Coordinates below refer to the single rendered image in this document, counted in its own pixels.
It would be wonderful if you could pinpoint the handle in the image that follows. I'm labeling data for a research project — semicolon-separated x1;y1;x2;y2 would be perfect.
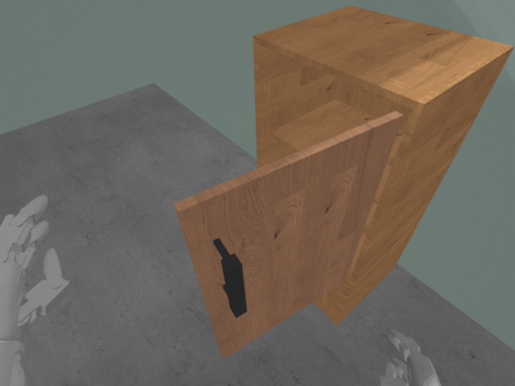
213;238;247;318

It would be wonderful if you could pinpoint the left robot hand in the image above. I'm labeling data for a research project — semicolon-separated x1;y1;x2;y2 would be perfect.
0;195;69;340

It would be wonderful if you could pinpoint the robot left forearm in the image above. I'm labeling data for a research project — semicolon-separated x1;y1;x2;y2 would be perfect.
0;339;27;386

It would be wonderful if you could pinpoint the right robot hand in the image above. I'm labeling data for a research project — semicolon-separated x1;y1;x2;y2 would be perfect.
381;329;441;386

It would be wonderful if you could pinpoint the cupboard door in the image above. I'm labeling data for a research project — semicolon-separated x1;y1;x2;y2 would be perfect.
174;111;403;359

